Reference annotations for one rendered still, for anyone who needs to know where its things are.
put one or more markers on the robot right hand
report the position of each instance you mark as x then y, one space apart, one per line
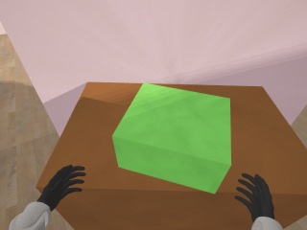
260 198

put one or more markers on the robot right forearm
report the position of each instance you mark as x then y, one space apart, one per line
266 223

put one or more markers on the robot left forearm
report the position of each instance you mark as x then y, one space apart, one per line
35 216

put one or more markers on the robot left hand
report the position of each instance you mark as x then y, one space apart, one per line
57 187

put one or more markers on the pedestal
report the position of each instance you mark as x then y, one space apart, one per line
112 198

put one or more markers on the carton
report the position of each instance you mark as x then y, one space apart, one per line
176 135

